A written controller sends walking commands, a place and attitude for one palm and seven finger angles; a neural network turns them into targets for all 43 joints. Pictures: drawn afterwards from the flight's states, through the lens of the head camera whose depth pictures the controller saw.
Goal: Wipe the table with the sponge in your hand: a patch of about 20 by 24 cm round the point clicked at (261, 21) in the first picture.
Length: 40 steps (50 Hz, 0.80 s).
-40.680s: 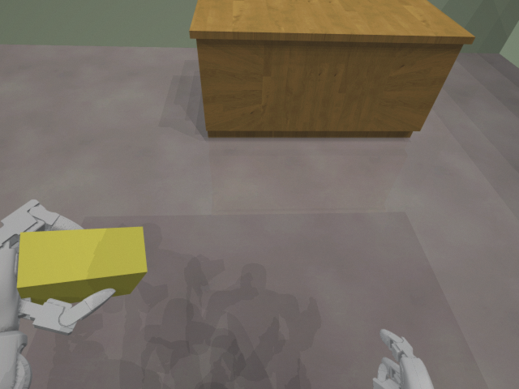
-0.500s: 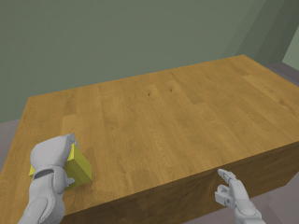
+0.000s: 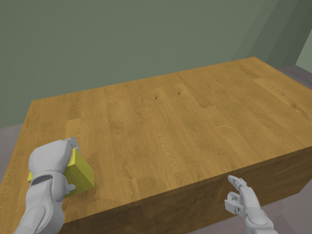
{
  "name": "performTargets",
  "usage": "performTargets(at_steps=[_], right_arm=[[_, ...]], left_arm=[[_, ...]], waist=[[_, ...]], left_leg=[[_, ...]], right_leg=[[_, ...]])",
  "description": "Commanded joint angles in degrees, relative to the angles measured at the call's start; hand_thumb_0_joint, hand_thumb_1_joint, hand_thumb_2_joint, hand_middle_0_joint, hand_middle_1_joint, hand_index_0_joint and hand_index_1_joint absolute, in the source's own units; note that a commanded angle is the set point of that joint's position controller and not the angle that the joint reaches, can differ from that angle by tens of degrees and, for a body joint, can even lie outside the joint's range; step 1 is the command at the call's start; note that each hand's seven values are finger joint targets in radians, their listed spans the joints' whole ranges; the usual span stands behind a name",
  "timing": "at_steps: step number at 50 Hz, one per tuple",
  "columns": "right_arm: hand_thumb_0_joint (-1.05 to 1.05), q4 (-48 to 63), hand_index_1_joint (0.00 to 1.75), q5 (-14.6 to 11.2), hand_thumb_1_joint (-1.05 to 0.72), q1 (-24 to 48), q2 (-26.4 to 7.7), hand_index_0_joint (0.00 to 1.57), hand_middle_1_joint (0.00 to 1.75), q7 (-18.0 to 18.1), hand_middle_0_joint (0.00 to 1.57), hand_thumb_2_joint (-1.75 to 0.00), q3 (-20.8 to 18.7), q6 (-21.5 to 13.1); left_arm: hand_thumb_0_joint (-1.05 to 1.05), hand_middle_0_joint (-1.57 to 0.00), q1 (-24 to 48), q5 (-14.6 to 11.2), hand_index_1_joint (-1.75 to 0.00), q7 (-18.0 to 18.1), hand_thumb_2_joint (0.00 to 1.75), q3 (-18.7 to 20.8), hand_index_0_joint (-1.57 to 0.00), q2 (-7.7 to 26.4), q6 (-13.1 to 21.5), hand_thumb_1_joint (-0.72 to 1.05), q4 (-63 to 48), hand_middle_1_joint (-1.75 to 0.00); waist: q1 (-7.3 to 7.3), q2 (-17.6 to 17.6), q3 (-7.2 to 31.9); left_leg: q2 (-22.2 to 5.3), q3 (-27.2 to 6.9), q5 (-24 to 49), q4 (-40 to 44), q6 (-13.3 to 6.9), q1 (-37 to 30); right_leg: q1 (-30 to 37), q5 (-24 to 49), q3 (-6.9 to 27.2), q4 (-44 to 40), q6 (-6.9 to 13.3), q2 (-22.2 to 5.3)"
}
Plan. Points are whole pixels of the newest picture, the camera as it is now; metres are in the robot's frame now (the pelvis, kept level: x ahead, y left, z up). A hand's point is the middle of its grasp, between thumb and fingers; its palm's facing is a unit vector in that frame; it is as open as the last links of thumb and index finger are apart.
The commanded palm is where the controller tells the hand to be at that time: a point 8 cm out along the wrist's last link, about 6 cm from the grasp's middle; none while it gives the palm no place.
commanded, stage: bring the sponge back beside the body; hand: left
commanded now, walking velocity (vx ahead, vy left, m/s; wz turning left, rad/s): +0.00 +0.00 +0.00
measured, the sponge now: (68, 179) +0.21 +0.28 +0.04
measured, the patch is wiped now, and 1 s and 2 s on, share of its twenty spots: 1.00 1.00 1.00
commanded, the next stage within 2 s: step back with the hand held close in 1.40 s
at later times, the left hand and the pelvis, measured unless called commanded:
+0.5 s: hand (55, 173) +0.19 +0.29 +0.10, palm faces +0.10 -0.14 -0.99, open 9.8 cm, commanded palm +0.16 +0.28 +0.17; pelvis -0.01 +0.00 +0.00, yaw +0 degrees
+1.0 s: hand (46, 177) +0.18 +0.29 +0.11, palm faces +0.12 -0.14 -0.98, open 9.8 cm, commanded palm +0.14 +0.29 +0.18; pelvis -0.01 +0.01 +0.00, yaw +0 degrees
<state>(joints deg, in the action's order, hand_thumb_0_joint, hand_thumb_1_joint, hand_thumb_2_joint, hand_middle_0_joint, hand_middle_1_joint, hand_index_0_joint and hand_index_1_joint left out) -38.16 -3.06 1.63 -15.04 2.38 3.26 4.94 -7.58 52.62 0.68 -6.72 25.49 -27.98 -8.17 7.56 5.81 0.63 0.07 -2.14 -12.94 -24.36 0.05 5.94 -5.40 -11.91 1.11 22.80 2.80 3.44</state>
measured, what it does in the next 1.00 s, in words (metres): stands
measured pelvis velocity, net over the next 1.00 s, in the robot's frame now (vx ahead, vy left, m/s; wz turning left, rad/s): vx -0.01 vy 0.01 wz -0.01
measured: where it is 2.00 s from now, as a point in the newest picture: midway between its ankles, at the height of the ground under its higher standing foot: outside the picture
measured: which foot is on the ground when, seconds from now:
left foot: down 0.00-1.00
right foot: down 0.00-1.00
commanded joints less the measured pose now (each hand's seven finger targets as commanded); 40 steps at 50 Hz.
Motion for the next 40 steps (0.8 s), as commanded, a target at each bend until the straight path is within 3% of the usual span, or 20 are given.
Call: performTargets(at_steps=[1, 2, 5, 6, 7, 10, 11, 12, 15, 16, 19, 21, 22, 25, 26, 27, 30, 31, 32, 40], right_arm=[[0.00, 10.9, 0.30, 0.2, -0.90, 15.3, -5.4, 0.20, 0.30, 0.7, 0.20, -0.90, -2.4, -3.8], [0.00, 11.4, 0.30, 0.2, -0.90, 15.2, -5.0, 0.20, 0.30, 0.8, 0.20, -0.90, -2.2, -4.0], [0.00, 10.9, 0.30, 0.3, -0.90, 15.2, -5.1, 0.20, 0.30, 0.6, 0.20, -0.90, -2.3, -3.7], [0.00, 10.9, 0.30, 0.4, -0.90, 15.0, -5.6, 0.20, 0.30, 0.6, 0.20, -0.90, -2.6, -3.8], [0.00, 11.4, 0.30, 0.4, -0.90, 15.4, -5.3, 0.20, 0.30, 0.4, 0.20, -0.90, -2.3, -3.7], [0.00, 11.2, 0.30, 0.2, -0.90, 15.6, -5.1, 0.20, 0.30, 0.1, 0.20, -0.90, -2.6, -3.5], [0.00, 11.4, 0.30, 0.4, -0.90, 15.6, -5.4, 0.20, 0.30, 0.1, 0.20, -0.90, -2.7, -3.7], [0.00, 11.9, 0.30, 0.4, -0.90, 15.6, -5.1, 0.20, 0.30, -0.1, 0.20, -0.90, -2.5, -3.8], [0.00, 11.6, 0.30, 0.2, -0.90, 15.6, -4.9, 0.20, 0.30, -0.1, 0.20, -0.90, -2.6, -3.6], [0.00, 11.6, 0.30, 0.4, -0.90, 15.5, -5.4, 0.20, 0.30, 0.1, 0.20, -0.90, -2.6, -3.8], [0.00, 11.3, 0.30, 0.4, -0.90, 15.3, -5.3, 0.20, 0.30, 0.3, 0.20, -0.90, -2.3, -3.5], [0.00, 11.5, 0.30, 0.3, -0.90, 15.8, -5.5, 0.20, 0.30, 0.4, 0.20, -0.90, -2.5, -3.5], [0.00, 11.9, 0.30, 0.3, -0.90, 15.9, -5.2, 0.20, 0.30, 0.4, 0.20, -0.90, -2.0, -3.5], [0.00, 11.3, 0.30, 0.2, -0.90, 15.8, -4.9, 0.20, 0.30, 0.5, 0.20, -0.90, -2.2, -3.7], [0.00, 11.6, 0.30, 0.2, -0.90, 16.0, -5.3, 0.20, 0.30, 0.5, 0.20, -0.90, -2.3, -4.0], [0.00, 12.2, 0.30, 0.3, -0.90, 15.9, -4.8, 0.20, 0.30, 0.5, 0.20, -0.90, -2.0, -4.1], [0.00, 11.5, 0.30, 0.4, -0.90, 15.6, -5.0, 0.20, 0.30, 0.4, 0.20, -0.90, -2.1, -3.9], [0.00, 11.6, 0.30, 0.5, -0.90, 15.7, -5.4, 0.20, 0.30, 0.5, 0.20, -0.90, -2.3, -4.1], [0.00, 12.2, 0.30, 0.5, -0.90, 15.7, -5.0, 0.20, 0.30, 0.5, 0.20, -0.90, -1.9, -4.0], [0.00, 11.8, 0.30, 0.3, -0.90, 15.7, -5.1, 0.20, 0.30, 0.3, 0.20, -0.90, -2.1, -3.9]], left_arm=[[0.00, -1.20, 14.5, 1.8, -1.60, 2.1, 1.30, 8.4, -1.20, 12.7, 1.9, 0.10, -14.8, -1.60], [0.00, -1.20, 14.1, 1.7, -1.60, 1.9, 1.30, 7.1, -1.20, 10.8, 1.8, 0.10, -14.2, -1.60], [0.00, -1.20, 11.6, 1.7, -1.60, 2.0, 1.30, 8.2, -1.20, 11.5, 1.8, 0.10, -13.8, -1.60], [0.00, -1.20, 11.9, 1.4, -1.60, 2.3, 1.30, 11.2, -1.20, 14.4, 2.2, 0.10, -15.6, -1.60], [0.00, -1.20, 11.0, 1.8, -1.60, 2.2, 1.30, 9.3, -1.20, 12.2, 1.8, 0.10, -14.9, -1.60], [0.00, -1.20, 9.9, 1.7, -1.60, 2.4, 1.30, 9.1, -1.20, 11.7, 1.7, 0.10, -16.7, -1.60], [0.00, -1.20, 10.4, 1.5, -1.60, 2.6, 1.30, 10.6, -1.20, 13.6, 2.0, 0.10, -18.6, -1.60], [0.00, -1.20, 9.3, 1.5, -1.60, 2.6, 1.30, 9.5, -1.20, 12.0, 1.7, 0.10, -18.4, -1.60], [0.00, -1.20, 8.0, 0.9, -1.60, 2.3, 1.30, 8.4, -1.20, 10.9, 1.5, 0.10, -19.2, -1.60], [0.00, -1.20, 9.0, 0.7, -1.60, 2.6, 1.30, 10.6, -1.20, 13.6, 1.7, 0.10, -20.2, -1.60], [0.00, -1.20, 7.3, 0.6, -1.60, 2.3, 1.30, 10.1, -1.20, 12.4, 0.9, 0.10, -17.6, -1.60], [0.00, -1.20, 9.2, 0.5, -1.60, 2.4, 1.30, 11.7, -1.20, 14.7, 1.3, 0.10, -20.0, -1.60], [0.00, -1.20, 9.9, 0.8, -1.60, 2.1, 1.30, 9.6, -1.20, 12.4, 1.0, 0.10, -18.8, -1.60], [0.00, -1.20, 9.0, 0.8, -1.60, 2.0, 1.30, 9.3, -1.20, 12.2, 1.5, 0.10, -19.2, -1.60], [0.00, -1.20, 10.3, 0.6, -1.60, 2.1, 1.30, 10.6, -1.20, 14.0, 2.0, 0.10, -21.5, -1.60], [0.00, -1.20, 9.6, 0.6, -1.60, 1.8, 1.30, 9.2, -1.20, 12.1, 1.7, 0.10, -20.9, -1.60], [0.00, -1.20, 7.4, 0.4, -1.60, 1.6, 1.30, 10.6, -1.20, 13.4, 1.8, 0.10, -20.7, -1.60], [0.00, -1.20, 7.4, 0.2, -1.60, 1.9, 1.30, 12.8, -1.20, 15.7, 2.1, 0.10, -21.8, -1.60], [0.00, -1.20, 6.7, 0.2, -1.60, 1.7, 1.30, 11.1, -1.20, 13.3, 1.6, 0.10, -20.8, -1.60], [0.00, -1.20, 5.4, -0.4, -1.60, 1.5, 1.30, 11.6, -1.20, 13.9, 1.5, 0.10, -22.3, -1.60]], waist=[[-0.54, -0.9, 8.3], [-0.12, -1.9, 8.9], [-0.18, -3.4, 8.3], [0.00, -2.8, 8.8], [0.55, -2.0, 9.1], [0.18, -2.3, 8.6], [0.25, -0.8, 8.7], [0.79, -0.2, 9.6], [-0.01, -2.3, 7.9], [-0.12, -1.1, 7.9], [0.30, -3.2, 7.2], [-0.18, -2.3, 6.4], [0.05, -1.7, 6.2], [-0.11, -1.2, 6.4], [-0.24, 1.1, 6.9], [0.37, 0.4, 7.7], [0.06, -2.0, 7.6], [0.16, -1.4, 7.7], [0.62, -1.2, 7.6], [0.20, -1.2, 6.4]], left_leg=[[1.6, -2.8, 9.3, 2.6, -2.7, -1.7], [1.8, -2.7, 9.7, 2.4, -3.0, -1.6], [1.6, -2.7, 10.5, 2.4, -2.6, -1.1], [1.4, -2.9, 10.2, 2.6, -2.6, -1.1], [1.8, -2.8, 10.7, 2.2, -2.8, -1.2], [1.5, -2.9, 11.5, 2.4, -2.5, -1.3], [1.4, -3.1, 11.0, 2.6, -2.6, -1.5], [1.6, -3.1, 11.5, 2.2, -2.8, -1.5], [1.4, -3.0, 11.4, 2.4, -2.7, -1.5], [1.1, -3.2, 9.9, 2.8, -2.6, -1.4], [1.2, -3.1, 10.3, 2.6, -2.8, -1.3], [1.1, -3.3, 8.5, 2.9, -2.7, -0.9], [1.3, -3.2, 7.9, 3.0, -2.9, -0.7], [1.3, -3.3, 8.0, 3.3, -2.6, -0.9], [1.1, -3.4, 7.3, 3.5, -2.6, -1.1], [1.4, -3.4, 7.6, 3.2, -3.0, -1.1], [1.2, -3.5, 8.7, 3.2, -2.7, -1.0], [1.1, -3.6, 7.7, 3.3, -2.6, -0.8], [1.4, -3.3, 8.1, 3.0, -2.9, -0.5], [1.1, -3.4, 7.5, 3.2, -2.6, -0.2]], right_leg=[[0.1, 3.5, 7.2, -5.1, 2.3, -1.3], [0.6, 4.3, 5.7, -4.7, 2.1, -1.4], [0.6, 5.8, 6.4, -4.5, 1.9, -1.6], [1.3, 5.3, 7.3, -4.5, 2.3, -1.4], [1.3, 5.8, 6.1, -4.3, 2.2, -1.5], [0.9, 6.7, 6.6, -4.2, 2.1, -1.5], [1.2, 6.0, 7.5, -4.2, 2.4, -1.3], [1.7, 6.7, 6.1, -3.8, 2.4, -1.3], [0.5, 6.3, 6.5, -4.3, 2.0, -1.5], [0.6, 4.5, 7.4, -4.5, 2.3, -1.2], [0.1, 4.9, 6.2, -4.8, 2.1, -1.3], [-0.3, 2.5, 7.9, -5.2, 2.2, -1.3], [-0.5, 1.6, 6.2, -5.1, 2.1, -1.3], [-0.6, 1.5, 6.5, -5.2, 2.0, -1.4], [-0.2, 1.1, 7.6, -5.0, 2.4, -1.1], [0.5, 1.6, 6.0, -4.7, 2.2, -1.1], [0.4, 2.4, 6.6, -4.9, 2.0, -1.4], [0.8, 1.4, 7.9, -4.9, 2.2, -1.1], [0.8, 2.1, 6.2, -4.6, 2.1, -1.3], [-0.3, 1.2, 6.8, -4.9, 1.9, -1.4]])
